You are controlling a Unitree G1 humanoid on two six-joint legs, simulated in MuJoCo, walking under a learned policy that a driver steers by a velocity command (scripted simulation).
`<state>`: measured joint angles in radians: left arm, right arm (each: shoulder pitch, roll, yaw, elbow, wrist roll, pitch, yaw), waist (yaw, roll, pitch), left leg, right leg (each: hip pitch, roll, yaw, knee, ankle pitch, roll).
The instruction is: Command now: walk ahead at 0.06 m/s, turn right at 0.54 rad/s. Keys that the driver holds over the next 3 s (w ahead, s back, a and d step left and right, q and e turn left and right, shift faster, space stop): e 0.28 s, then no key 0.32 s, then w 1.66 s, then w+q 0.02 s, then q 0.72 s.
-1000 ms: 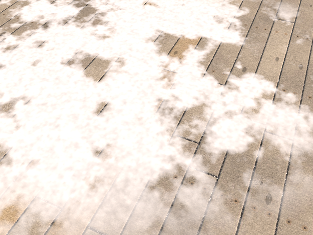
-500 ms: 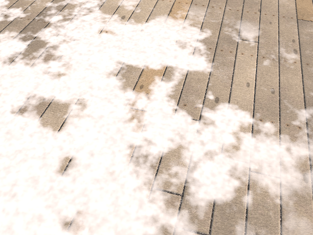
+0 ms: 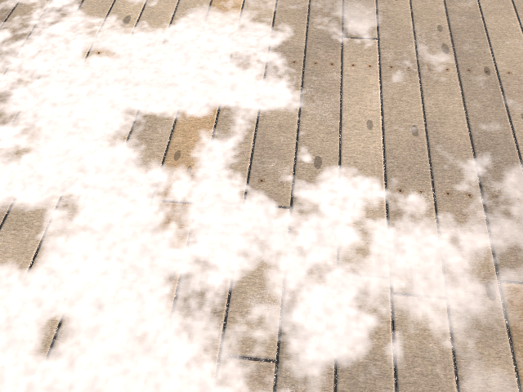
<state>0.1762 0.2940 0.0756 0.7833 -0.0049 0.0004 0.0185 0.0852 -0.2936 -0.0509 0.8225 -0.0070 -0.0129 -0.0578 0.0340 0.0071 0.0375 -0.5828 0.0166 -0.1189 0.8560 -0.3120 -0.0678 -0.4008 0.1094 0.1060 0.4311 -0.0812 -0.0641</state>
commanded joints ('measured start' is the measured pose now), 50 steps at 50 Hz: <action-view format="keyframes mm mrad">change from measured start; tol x32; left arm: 1 -33 162 41 -84 -4 4 18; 50 69 -12 -22 -100 3 -64 -22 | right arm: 1 45 -80 -22 -45 4 -2 0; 50 376 -266 -72 38 24 -77 63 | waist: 1 -27 -138 -151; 7 -76 -147 -155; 9 -4 301 -136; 30 -25 -227 -176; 50 -139 267 -92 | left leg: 1 112 -35 18 -81 44 -7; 10 471 409 -393 -560 477 338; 22 475 251 -6 -514 529 292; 27 377 212 15 -428 415 206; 30 147 52 116 -137 -271 11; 37 -87 68 105 71 -37 42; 48 461 -2 174 -351 95 114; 50 734 309 -331 -573 -203 266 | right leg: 1 69 -228 291 -149 -155 -149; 14 -256 -49 11 785 -347 143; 24 37 -92 -119 243 -300 125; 29 503 -397 191 -31 493 -85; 34 311 -373 279 -264 -476 -161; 47 116 -322 124 -206 -375 -115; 50 -261 -94 -131 433 -397 35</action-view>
